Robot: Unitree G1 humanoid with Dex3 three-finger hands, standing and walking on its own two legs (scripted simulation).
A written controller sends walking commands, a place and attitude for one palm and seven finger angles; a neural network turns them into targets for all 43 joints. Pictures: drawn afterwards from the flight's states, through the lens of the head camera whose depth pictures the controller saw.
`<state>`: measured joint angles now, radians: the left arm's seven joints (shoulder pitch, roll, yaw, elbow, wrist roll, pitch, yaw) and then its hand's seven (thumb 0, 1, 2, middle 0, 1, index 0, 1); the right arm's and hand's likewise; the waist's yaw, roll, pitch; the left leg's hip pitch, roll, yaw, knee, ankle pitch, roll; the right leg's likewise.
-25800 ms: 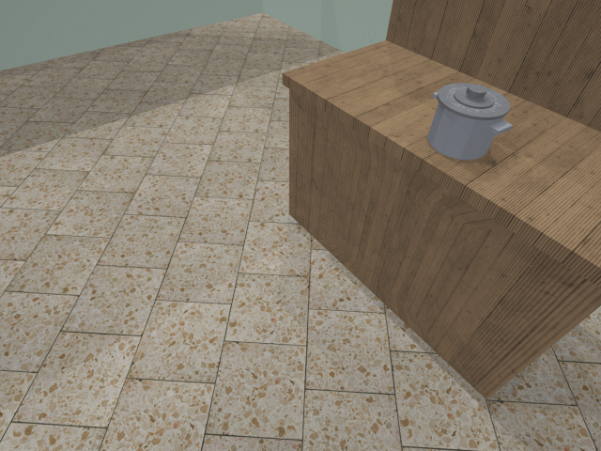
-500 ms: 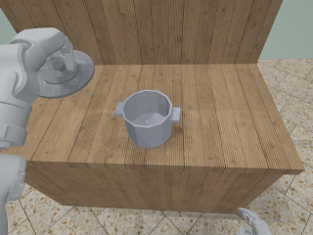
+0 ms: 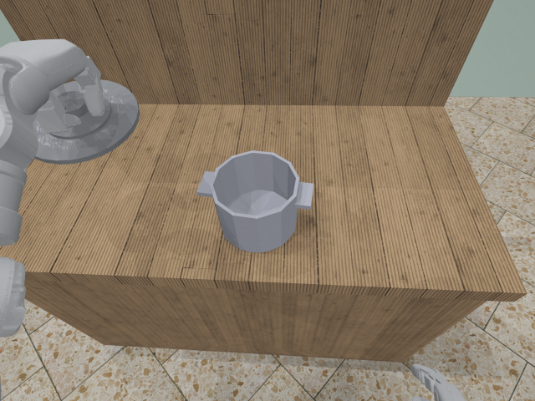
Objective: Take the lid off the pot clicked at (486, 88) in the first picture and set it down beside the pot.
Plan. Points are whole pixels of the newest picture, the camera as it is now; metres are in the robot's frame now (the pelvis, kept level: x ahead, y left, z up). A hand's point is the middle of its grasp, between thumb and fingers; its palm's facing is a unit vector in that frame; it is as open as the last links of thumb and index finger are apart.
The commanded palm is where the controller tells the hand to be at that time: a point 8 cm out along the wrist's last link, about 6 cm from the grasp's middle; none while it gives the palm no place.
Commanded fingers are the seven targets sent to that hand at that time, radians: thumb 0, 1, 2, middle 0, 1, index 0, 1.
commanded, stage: lower the lid onto the table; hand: left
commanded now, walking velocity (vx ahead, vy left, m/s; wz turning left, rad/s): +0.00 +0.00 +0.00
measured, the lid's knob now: (71, 105) +0.46 +0.29 +0.20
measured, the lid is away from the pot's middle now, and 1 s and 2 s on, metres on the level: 0.25 0.23 0.23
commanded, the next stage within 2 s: none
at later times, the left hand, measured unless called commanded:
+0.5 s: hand (77, 131) +0.43 +0.28 +0.19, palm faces -0.27 +0.00 -0.96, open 5.7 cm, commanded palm +0.41 +0.27 +0.26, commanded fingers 0.00 0.62 1.07 -0.84 -0.96 -1.02 -1.03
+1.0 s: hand (94, 156) +0.42 +0.27 +0.15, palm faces -0.33 +0.00 -0.94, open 5.7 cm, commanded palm +0.42 +0.27 +0.23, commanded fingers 0.00 0.62 1.07 -0.84 -0.96 -1.02 -1.03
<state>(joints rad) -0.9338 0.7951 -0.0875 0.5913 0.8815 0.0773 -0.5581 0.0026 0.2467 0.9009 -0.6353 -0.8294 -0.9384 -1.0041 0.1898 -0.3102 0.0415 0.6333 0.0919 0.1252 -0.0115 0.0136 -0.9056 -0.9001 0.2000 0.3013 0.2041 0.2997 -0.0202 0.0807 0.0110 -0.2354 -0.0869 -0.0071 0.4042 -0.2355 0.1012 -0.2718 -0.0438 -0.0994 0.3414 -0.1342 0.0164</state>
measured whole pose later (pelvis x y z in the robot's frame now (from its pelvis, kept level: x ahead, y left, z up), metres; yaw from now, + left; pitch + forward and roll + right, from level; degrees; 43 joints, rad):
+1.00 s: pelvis +0.00 +0.01 +0.00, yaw +0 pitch +3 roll -2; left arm -0.82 0.69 -0.15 0.60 0.87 0.04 -0.50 0.00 0.25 0.90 -0.63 -0.83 -0.94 -1.01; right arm 0.20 -0.30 0.04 0.64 0.08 0.10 -0.01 0.01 -0.91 -0.90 0.20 0.30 0.20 0.30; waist -0.02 0.07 0.02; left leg -0.24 -0.10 -0.01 0.42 -0.24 0.11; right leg -0.27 -0.05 -0.10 0.36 -0.14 0.01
